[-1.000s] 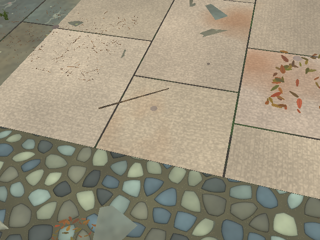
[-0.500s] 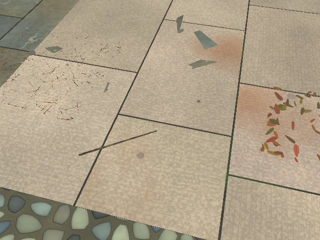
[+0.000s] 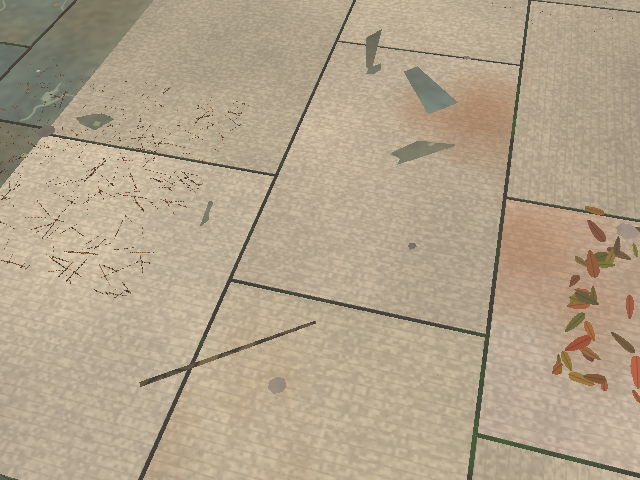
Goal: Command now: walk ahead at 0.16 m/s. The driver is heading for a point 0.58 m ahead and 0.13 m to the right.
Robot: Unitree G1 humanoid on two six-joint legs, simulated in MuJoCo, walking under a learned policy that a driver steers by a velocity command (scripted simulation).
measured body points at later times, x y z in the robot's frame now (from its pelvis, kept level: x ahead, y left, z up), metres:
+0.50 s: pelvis +0.08 +0.01 +0.01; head +0.10 +0.02 +0.46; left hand +0.16 +0.26 -0.14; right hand +0.14 -0.24 -0.14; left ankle +0.09 +0.15 -0.73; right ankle +0.10 -0.08 -0.73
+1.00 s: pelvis +0.09 +0.01 +0.01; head +0.10 +0.01 +0.46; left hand +0.16 +0.26 -0.14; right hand +0.13 -0.24 -0.15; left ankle +0.09 +0.15 -0.73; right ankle +0.10 -0.08 -0.73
